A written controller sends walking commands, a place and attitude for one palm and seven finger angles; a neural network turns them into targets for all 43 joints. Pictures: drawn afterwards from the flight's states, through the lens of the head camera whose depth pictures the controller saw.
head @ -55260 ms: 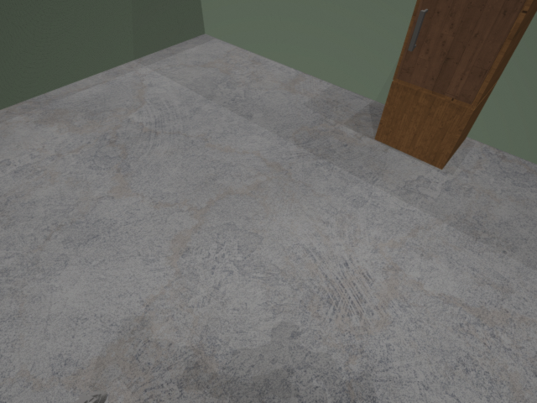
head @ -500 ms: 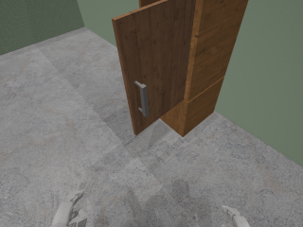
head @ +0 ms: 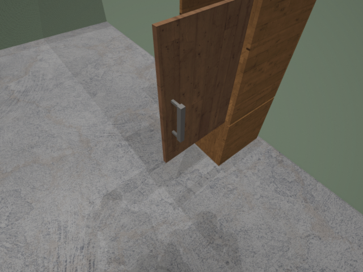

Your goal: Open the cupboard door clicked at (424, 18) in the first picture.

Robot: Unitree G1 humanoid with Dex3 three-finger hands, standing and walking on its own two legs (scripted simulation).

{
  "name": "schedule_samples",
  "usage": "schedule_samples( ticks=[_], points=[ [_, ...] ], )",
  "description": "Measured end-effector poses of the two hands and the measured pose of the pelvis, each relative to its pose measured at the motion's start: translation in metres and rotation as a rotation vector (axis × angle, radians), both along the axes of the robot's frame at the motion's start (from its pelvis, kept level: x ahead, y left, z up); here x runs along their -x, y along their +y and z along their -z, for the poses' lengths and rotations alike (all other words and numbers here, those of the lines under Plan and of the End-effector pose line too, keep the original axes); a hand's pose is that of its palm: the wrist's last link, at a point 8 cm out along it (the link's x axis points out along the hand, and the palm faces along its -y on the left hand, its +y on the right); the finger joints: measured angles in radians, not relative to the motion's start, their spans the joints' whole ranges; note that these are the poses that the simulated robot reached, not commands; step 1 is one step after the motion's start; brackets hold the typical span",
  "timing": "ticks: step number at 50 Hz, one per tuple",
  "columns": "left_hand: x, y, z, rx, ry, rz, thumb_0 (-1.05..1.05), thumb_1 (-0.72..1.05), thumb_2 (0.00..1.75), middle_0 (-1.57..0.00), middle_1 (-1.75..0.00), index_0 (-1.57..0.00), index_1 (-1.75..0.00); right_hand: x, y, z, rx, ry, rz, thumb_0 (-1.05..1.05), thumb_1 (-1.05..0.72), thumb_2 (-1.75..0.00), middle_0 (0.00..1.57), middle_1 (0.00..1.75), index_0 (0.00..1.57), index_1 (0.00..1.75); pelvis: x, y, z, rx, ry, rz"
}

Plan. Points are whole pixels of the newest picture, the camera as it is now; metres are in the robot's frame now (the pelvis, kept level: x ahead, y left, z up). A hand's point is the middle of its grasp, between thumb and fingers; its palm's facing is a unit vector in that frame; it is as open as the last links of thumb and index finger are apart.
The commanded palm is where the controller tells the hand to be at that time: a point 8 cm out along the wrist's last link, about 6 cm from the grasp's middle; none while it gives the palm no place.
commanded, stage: let the arm hang, fingers relaxed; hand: left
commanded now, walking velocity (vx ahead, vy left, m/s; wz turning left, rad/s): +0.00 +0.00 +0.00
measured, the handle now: (177, 121) +0.61 +0.05 -0.09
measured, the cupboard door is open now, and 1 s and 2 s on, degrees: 92 92 92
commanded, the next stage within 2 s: look to check the result in 0.40 s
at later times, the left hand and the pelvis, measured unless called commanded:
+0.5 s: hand out of the picture +0.00 +0.16 -0.18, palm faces +0.03 -0.98 -0.17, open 7.4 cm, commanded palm none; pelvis +0.02 +0.00 +0.00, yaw +0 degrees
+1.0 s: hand out of the picture +0.02 +0.17 -0.17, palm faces +0.02 -0.98 -0.20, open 7.4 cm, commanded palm none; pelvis +0.03 -0.01 +0.00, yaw +0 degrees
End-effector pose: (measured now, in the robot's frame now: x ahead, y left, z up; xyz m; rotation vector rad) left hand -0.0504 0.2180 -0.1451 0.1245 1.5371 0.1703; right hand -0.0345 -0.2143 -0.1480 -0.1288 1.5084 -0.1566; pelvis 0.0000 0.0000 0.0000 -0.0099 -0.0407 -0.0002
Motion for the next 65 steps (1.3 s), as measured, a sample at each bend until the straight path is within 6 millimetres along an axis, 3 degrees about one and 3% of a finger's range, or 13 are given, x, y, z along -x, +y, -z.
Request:
schedule_samples(
  ticks=[5,12,24,35,51,65],
  points=[
    [-0.022,-0.007,0.003,0.016,-0.063,0.011,0.01,0.91,0.9,-0.2,-0.3,-0.19,-0.3,-0.016,0.014,0.003,-0.031,-0.051,0.004,0.0,-0.91,-0.9,0.2,0.29,0.2,0.3,-0.002,0.002,0.0,-0.003,-0.003,0.003],
    [-0.045,-0.013,0.005,0.031,-0.123,0.023,0.01,0.91,0.9,-0.2,-0.3,-0.2,-0.3,-0.021,0.014,0.004,-0.023,-0.063,0.009,0.02,-0.93,-0.9,0.2,0.29,0.2,0.3,-0.006,0.004,0.001,-0.008,0.0,0.006],
    [-0.042,-0.004,0.003,0.013,-0.085,0.015,0.01,0.91,0.9,-0.2,-0.3,-0.2,-0.3,-0.026,0.009,0.001,-0.01,-0.052,0.013,0.0,-0.91,-0.9,0.2,0.29,0.2,0.3,-0.015,0.003,0.0,-0.01,0.007,0.008],
    [-0.043,-0.001,0.0,-0.003,-0.066,0.014,0.01,0.91,0.9,-0.2,-0.3,-0.19,-0.3,-0.043,0.001,0.001,-0.001,-0.071,-0.003,0.0,-0.91,-0.9,0.2,0.29,0.2,0.3,-0.02,0.001,-0.001,-0.013,0.007,0.007],
    [-0.072,0.0,-0.003,-0.023,-0.118,0.034,0.01,0.9,0.9,-0.2,-0.3,-0.2,-0.3,-0.073,-0.021,-0.001,0.025,-0.119,-0.026,0.0,-0.91,-0.9,0.2,0.29,0.2,0.3,-0.029,-0.007,-0.002,-0.018,0.008,0.008],
    [-0.091,-0.002,-0.006,-0.043,-0.151,0.044,0.01,0.9,0.9,-0.2,-0.3,-0.2,-0.3,-0.083,-0.038,-0.003,0.038,-0.121,-0.035,0.0,-0.91,-0.9,0.2,0.29,0.2,0.3,-0.035,-0.017,-0.002,-0.02,0.009,0.004]
  ],
)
